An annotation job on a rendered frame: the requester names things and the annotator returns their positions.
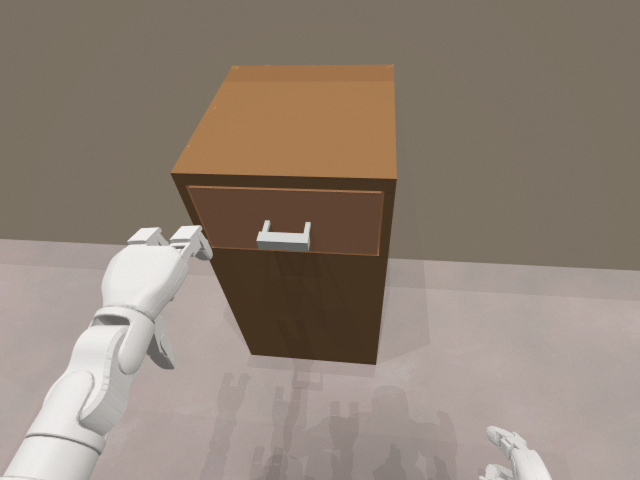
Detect cabinet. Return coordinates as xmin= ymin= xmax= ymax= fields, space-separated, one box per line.
xmin=170 ymin=65 xmax=397 ymax=365

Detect robot left forearm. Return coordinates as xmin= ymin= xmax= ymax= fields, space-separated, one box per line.
xmin=0 ymin=306 xmax=155 ymax=480

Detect handle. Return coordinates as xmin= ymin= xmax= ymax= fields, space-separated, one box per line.
xmin=256 ymin=220 xmax=311 ymax=251

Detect left robot hand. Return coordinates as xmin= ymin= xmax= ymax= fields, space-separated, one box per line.
xmin=101 ymin=225 xmax=213 ymax=369

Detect drawer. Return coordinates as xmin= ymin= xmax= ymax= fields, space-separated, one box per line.
xmin=189 ymin=186 xmax=382 ymax=254

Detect right robot hand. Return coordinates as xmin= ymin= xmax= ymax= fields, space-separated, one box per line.
xmin=479 ymin=426 xmax=552 ymax=480

